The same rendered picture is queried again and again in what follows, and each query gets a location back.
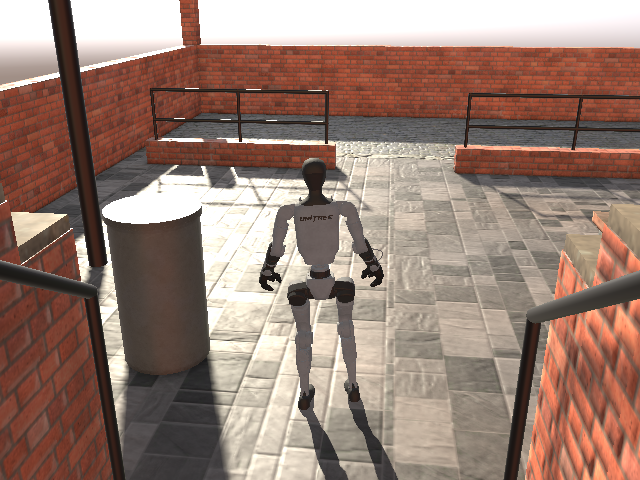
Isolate robot left hand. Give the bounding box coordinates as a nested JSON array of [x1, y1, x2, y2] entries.
[[259, 272, 282, 291]]

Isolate robot right hand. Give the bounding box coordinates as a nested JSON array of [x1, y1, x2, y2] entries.
[[361, 265, 384, 287]]

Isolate left robot forearm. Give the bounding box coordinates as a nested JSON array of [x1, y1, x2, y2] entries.
[[261, 242, 280, 276]]

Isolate right robot forearm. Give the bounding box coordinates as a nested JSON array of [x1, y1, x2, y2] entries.
[[359, 238, 380, 272]]

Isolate robot right upper arm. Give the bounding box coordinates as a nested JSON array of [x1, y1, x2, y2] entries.
[[336, 200, 368, 254]]

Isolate robot head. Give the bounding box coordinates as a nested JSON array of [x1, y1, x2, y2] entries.
[[299, 158, 333, 206]]

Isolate robot right thigh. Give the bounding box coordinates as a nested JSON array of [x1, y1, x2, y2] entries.
[[334, 277, 355, 338]]

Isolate robot left upper arm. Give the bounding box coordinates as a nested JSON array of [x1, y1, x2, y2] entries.
[[270, 202, 295, 257]]

